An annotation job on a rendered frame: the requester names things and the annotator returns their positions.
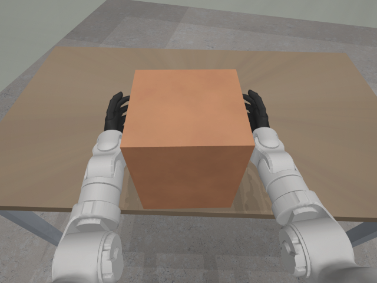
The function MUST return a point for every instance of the robot right upper arm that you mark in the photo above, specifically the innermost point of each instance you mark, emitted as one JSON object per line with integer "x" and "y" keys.
{"x": 318, "y": 251}

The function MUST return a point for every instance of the robot right forearm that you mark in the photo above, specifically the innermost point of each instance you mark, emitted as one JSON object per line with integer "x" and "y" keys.
{"x": 291, "y": 199}

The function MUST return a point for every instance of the right robot hand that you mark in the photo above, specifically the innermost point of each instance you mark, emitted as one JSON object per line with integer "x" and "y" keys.
{"x": 257, "y": 116}

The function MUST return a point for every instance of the robot left forearm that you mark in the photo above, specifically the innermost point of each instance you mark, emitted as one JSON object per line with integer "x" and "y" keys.
{"x": 98, "y": 205}

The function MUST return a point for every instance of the left robot hand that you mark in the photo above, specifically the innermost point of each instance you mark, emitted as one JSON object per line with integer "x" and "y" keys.
{"x": 114, "y": 119}

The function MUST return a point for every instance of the table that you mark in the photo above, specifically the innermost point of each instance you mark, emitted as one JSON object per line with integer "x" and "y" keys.
{"x": 318, "y": 103}

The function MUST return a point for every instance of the carton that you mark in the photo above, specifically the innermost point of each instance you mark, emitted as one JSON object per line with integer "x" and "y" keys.
{"x": 187, "y": 139}

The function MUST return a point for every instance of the robot left upper arm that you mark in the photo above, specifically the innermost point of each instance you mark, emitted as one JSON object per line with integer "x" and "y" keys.
{"x": 89, "y": 257}

